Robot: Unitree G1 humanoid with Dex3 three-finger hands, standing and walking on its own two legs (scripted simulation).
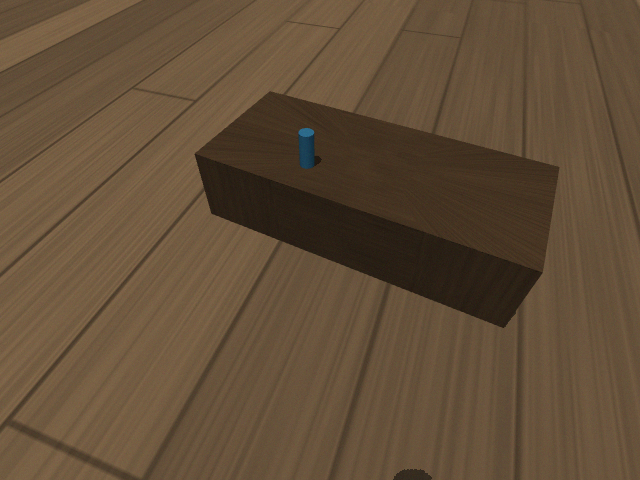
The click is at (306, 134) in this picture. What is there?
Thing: squat round
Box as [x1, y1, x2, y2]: [298, 128, 314, 168]
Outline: 303,128 298,132 300,165 302,167 308,168 311,167 314,163 313,131 309,128
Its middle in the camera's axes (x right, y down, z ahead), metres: -0.05 -0.35 +1.45
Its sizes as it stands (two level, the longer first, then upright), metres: 0.057 0.057 0.140
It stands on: a support 0.33 m high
